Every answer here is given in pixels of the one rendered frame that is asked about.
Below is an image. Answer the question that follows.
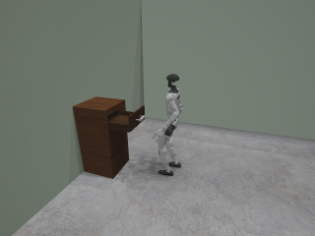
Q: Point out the left robot hand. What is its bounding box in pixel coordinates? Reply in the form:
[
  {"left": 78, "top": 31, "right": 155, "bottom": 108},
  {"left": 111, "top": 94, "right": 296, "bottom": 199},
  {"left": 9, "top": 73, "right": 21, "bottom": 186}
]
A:
[{"left": 152, "top": 129, "right": 164, "bottom": 142}]

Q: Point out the left robot forearm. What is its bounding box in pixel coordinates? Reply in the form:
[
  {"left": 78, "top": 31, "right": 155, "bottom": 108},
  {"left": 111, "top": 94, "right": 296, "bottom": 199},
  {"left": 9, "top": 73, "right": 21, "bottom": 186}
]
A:
[{"left": 161, "top": 112, "right": 178, "bottom": 131}]

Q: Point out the drawer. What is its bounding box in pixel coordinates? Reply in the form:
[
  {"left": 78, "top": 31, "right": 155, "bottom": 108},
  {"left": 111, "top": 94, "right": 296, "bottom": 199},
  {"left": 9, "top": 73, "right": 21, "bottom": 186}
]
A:
[{"left": 107, "top": 105, "right": 145, "bottom": 133}]

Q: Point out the cabinet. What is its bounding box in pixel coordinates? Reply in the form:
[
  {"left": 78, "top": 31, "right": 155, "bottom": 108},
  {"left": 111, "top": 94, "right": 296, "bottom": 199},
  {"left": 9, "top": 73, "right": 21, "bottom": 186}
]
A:
[{"left": 73, "top": 96, "right": 129, "bottom": 179}]

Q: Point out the right robot shin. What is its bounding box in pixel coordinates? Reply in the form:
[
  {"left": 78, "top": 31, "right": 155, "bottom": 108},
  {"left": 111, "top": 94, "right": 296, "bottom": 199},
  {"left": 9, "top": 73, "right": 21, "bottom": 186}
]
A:
[{"left": 165, "top": 144, "right": 178, "bottom": 164}]

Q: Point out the robot torso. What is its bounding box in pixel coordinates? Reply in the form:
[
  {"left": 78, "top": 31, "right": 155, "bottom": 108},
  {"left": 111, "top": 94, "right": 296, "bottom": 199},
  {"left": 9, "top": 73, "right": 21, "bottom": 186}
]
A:
[{"left": 165, "top": 91, "right": 180, "bottom": 130}]

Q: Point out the handle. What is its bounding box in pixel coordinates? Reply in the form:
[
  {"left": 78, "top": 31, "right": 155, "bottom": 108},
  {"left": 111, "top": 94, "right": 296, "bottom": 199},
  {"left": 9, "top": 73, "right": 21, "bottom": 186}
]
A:
[{"left": 136, "top": 115, "right": 146, "bottom": 122}]

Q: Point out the robot left upper arm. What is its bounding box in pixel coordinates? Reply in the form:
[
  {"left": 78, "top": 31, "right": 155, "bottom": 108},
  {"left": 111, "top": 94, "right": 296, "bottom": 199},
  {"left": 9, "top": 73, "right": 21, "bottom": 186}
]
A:
[{"left": 165, "top": 93, "right": 180, "bottom": 117}]

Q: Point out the robot right upper arm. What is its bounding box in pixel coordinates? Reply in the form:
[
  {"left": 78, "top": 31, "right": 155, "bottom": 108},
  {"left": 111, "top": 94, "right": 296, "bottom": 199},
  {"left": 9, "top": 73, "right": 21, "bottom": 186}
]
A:
[{"left": 178, "top": 88, "right": 184, "bottom": 108}]

